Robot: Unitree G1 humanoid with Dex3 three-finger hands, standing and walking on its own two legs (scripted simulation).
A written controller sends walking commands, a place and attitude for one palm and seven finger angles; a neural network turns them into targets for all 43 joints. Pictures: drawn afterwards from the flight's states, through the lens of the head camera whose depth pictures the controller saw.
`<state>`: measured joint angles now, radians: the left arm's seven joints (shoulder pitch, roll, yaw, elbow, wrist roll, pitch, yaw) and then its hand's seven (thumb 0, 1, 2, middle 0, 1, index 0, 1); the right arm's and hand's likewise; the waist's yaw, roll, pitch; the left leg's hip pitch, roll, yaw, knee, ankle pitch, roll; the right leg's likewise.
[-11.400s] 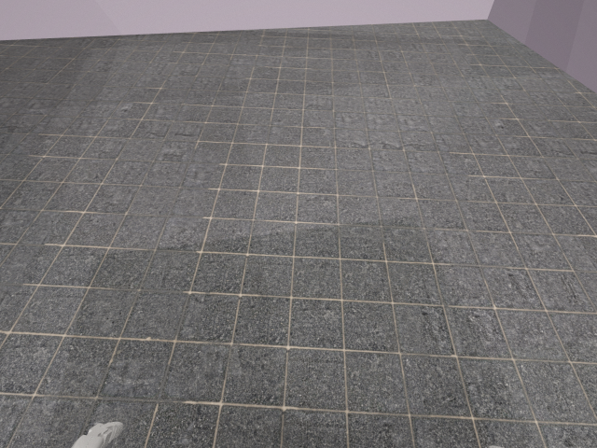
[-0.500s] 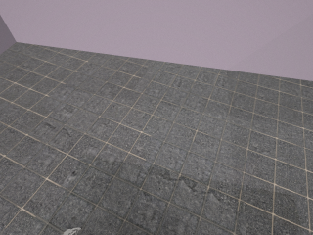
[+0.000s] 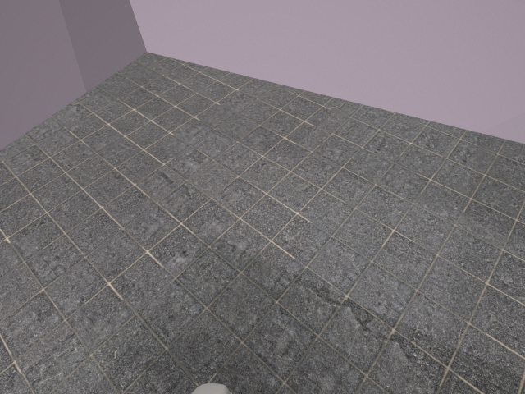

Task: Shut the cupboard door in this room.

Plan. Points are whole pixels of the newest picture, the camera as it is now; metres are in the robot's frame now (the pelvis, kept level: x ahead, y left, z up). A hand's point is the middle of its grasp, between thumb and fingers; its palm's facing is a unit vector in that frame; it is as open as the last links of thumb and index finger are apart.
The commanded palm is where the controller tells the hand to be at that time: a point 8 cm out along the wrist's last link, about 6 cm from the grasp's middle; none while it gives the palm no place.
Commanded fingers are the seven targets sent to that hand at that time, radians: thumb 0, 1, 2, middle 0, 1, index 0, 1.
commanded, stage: turn or walk to find it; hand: left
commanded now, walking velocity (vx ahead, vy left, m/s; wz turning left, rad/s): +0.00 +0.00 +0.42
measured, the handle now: out of the picture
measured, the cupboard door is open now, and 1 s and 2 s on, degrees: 91 91 91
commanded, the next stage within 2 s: none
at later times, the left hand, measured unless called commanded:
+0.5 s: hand out of the picture +0.00 +0.28 -0.17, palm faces +0.23 -0.94 -0.23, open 7.4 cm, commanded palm none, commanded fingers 0.00 0.90 0.90 -0.20 -0.30 -0.20 -0.30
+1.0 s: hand out of the picture -0.04 +0.18 -0.14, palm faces +0.42 -0.87 -0.27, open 7.4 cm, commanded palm none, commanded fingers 0.00 0.90 0.90 -0.20 -0.30 -0.20 -0.30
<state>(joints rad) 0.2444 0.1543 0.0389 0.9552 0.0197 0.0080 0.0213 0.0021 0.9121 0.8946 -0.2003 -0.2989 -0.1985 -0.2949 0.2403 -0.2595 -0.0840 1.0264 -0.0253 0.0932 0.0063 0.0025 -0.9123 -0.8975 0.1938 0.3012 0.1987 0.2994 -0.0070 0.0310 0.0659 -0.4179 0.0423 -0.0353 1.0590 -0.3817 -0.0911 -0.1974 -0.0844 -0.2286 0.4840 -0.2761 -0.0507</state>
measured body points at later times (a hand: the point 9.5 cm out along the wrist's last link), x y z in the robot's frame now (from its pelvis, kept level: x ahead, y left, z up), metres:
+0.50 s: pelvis -0.02 +0.06 +0.00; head +0.00 +0.08 +0.45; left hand -0.01 +0.33 -0.15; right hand +0.11 -0.16 -0.13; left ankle -0.04 +0.14 -0.74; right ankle -0.01 -0.10 -0.67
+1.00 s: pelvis -0.04 -0.02 +0.00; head -0.01 -0.05 +0.45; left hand -0.06 +0.23 -0.12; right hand +0.06 -0.26 -0.17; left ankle -0.14 +0.13 -0.63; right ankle +0.00 -0.08 -0.74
